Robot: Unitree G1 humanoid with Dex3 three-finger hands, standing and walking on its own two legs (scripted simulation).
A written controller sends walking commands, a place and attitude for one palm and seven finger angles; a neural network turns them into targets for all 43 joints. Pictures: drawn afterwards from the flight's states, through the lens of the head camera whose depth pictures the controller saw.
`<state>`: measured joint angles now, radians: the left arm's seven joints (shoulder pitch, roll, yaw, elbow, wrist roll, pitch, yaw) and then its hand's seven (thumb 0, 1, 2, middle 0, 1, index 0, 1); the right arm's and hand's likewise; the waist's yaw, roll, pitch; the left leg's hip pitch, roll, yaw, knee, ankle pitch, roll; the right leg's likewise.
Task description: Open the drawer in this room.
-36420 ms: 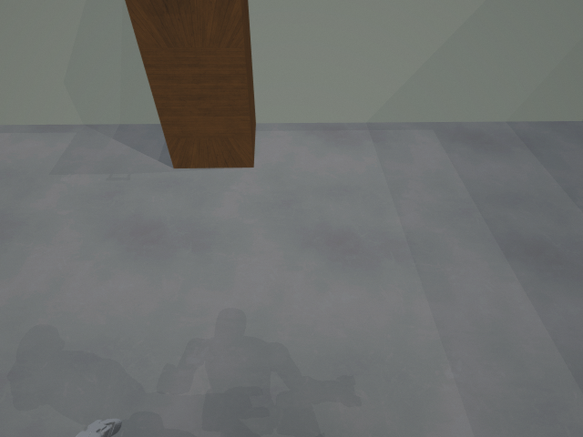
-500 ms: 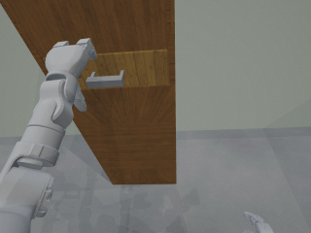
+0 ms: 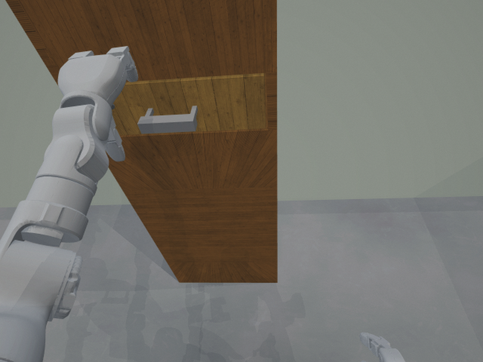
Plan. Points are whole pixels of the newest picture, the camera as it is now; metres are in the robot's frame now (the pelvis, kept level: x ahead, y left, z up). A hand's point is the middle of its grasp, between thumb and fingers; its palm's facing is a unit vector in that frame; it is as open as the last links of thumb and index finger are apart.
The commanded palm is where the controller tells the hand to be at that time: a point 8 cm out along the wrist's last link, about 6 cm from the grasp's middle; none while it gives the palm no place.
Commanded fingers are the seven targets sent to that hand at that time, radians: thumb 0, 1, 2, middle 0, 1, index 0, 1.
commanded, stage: re-aim the fingers above the handle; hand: left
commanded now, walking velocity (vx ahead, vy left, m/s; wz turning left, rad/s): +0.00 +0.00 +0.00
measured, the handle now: (170, 117) +0.54 +0.18 +0.13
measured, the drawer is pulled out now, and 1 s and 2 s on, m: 0.00 0.00 0.00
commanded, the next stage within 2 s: lower the fingers behind the handle in 0.24 s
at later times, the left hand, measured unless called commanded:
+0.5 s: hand (106, 99) +0.45 +0.24 +0.24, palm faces +0.19 +0.02 -0.98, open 13.8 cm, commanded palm +0.41 +0.22 +0.24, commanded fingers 0.00 -0.50 0.30 -0.30 -1.20 -0.30 -1.20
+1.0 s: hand (131, 115) +0.47 +0.22 +0.19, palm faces +0.15 -0.02 -0.99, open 13.8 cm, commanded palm +0.42 +0.21 +0.21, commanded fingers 0.00 -0.50 0.30 -0.30 -1.20 -0.30 -1.20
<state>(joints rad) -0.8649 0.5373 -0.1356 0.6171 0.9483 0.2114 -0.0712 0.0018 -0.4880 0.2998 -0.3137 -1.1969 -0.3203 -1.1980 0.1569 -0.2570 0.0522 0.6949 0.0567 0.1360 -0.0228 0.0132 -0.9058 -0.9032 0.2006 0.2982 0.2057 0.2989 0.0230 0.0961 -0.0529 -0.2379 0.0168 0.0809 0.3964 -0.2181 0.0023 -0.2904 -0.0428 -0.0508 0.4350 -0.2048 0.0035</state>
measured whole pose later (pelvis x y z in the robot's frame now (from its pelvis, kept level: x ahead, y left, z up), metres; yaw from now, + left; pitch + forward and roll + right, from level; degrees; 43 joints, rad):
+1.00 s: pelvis +0.00 +0.00 +0.00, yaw -1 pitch +6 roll +0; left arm -0.87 0.55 -0.10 0.73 0.93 0.08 0.04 0.00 -0.49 0.30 -0.31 -1.20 -0.32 -1.20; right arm 0.19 -0.25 0.04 0.69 0.05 0.14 -0.03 0.01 -0.91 -0.90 0.20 0.30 0.20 0.30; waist -0.01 0.07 -0.05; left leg -0.30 0.03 0.10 0.43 -0.24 0.00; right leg -0.36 -0.03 -0.03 0.45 -0.20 0.01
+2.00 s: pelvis +0.01 +0.01 -0.02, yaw +4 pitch +7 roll -1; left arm -0.76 0.49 -0.23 0.55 0.94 0.10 -0.09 0.00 -0.49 0.30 -0.32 -1.20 -0.09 -1.11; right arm 0.24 -0.26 -0.01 0.66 0.03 0.13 -0.01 0.01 -0.91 -0.90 0.20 0.30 0.21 0.30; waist 0.04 0.05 -0.07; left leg -0.41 -0.01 0.01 0.61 -0.32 0.02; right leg -0.40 -0.07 -0.10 0.59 -0.30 0.02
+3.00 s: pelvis +0.00 +0.00 +0.00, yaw +1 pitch +4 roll +0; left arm -0.82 0.52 -0.18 0.53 0.92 0.10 -0.13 0.00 -0.49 0.30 -0.32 -1.20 -0.32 -1.20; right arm 0.19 -0.28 0.01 0.66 0.06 0.11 -0.02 0.01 -0.91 -0.90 0.20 0.30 0.20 0.30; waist 0.02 0.09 -0.05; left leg -0.27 0.02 0.05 0.43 -0.24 0.00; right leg -0.30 -0.04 -0.06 0.45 -0.22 0.00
